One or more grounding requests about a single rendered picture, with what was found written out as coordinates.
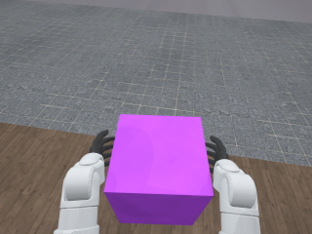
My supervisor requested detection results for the carton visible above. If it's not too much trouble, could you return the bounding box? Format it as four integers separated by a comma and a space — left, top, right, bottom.
103, 114, 214, 225

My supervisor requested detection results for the robot left hand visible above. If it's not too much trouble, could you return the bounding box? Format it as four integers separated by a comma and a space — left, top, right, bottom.
89, 130, 115, 167

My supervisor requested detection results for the left robot forearm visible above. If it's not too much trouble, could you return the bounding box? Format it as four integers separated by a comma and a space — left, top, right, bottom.
54, 152, 105, 234

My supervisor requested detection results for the right robot forearm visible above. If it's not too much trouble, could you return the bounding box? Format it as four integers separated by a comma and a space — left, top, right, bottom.
213, 159, 260, 234

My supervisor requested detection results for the robot right hand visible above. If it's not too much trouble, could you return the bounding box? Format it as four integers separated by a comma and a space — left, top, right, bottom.
205, 136, 229, 174

